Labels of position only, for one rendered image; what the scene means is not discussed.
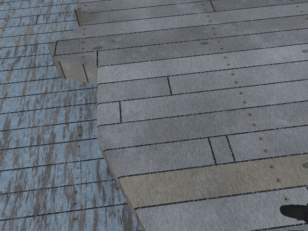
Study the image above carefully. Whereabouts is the robot right hand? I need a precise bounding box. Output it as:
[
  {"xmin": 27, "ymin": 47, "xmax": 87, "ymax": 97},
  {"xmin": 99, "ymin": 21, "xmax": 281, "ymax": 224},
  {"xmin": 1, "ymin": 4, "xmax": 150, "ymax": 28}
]
[{"xmin": 280, "ymin": 203, "xmax": 308, "ymax": 231}]

